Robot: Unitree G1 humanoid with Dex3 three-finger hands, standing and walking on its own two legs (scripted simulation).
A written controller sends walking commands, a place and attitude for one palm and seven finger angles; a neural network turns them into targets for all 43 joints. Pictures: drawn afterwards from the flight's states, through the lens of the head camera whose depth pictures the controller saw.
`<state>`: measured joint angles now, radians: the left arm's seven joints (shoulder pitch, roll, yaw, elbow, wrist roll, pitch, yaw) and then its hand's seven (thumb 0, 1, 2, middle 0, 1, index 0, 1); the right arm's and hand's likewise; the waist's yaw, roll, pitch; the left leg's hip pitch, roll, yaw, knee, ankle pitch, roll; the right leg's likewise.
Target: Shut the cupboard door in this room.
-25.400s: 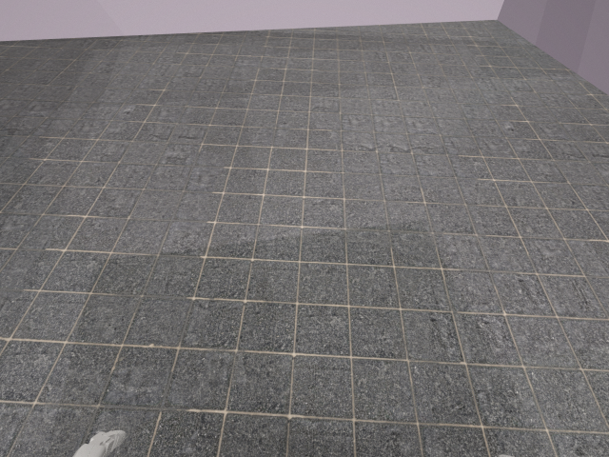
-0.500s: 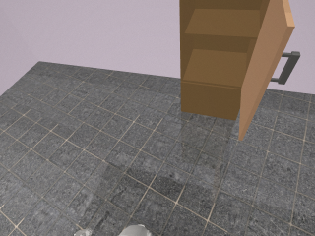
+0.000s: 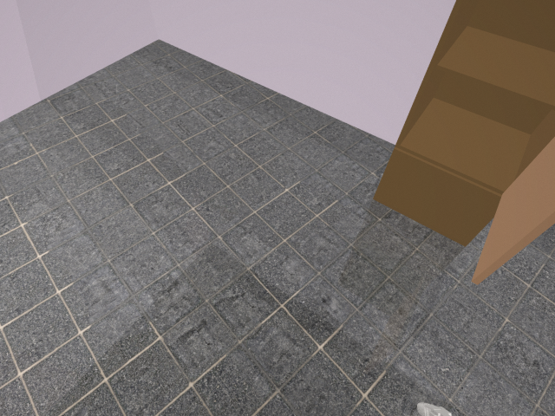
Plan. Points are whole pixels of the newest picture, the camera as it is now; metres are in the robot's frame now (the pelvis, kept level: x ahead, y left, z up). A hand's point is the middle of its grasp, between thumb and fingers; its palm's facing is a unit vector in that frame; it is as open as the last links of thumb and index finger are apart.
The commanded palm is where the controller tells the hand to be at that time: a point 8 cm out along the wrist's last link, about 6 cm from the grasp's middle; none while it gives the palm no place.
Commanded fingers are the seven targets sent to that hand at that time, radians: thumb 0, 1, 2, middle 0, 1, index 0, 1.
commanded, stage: stand and wait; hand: left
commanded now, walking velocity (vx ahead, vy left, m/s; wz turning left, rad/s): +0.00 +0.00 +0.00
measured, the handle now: out of the picture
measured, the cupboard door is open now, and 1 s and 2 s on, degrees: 91 91 91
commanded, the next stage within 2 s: turn or walk to find it in 0.22 s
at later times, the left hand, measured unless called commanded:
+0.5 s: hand out of the picture +0.06 +0.20 -0.16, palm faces +0.09 -0.96 -0.25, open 7.4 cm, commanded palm none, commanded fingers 0.00 0.90 0.90 -0.20 -0.30 -0.20 -0.30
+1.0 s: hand out of the picture -0.05 +0.27 -0.18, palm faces +0.34 -0.91 -0.23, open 7.4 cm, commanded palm none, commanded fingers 0.00 0.90 0.90 -0.20 -0.30 -0.20 -0.30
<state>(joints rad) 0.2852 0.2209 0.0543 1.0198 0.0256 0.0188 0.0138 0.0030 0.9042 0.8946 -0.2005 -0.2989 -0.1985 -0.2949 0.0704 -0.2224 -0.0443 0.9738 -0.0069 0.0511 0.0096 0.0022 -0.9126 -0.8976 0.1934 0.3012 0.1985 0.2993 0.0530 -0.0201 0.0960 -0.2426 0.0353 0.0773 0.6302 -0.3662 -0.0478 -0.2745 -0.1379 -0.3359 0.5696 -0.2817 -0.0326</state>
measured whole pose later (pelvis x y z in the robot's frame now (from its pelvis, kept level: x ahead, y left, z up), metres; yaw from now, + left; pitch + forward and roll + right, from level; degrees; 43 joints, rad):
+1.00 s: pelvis -0.02 +0.05 +0.00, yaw +17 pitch +0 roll -1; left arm 0.20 0.26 0.07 1.00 0.01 0.07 0.02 0.00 0.91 0.89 -0.20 -0.30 -0.20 -0.29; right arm 0.13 -0.20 -0.05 0.97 -0.02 0.02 0.00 0.00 -0.91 -0.90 0.20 0.30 0.20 0.30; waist 0.02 -0.06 0.11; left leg -0.28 0.02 0.08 0.60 -0.32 0.03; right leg -0.36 -0.13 -0.12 0.96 -0.54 0.06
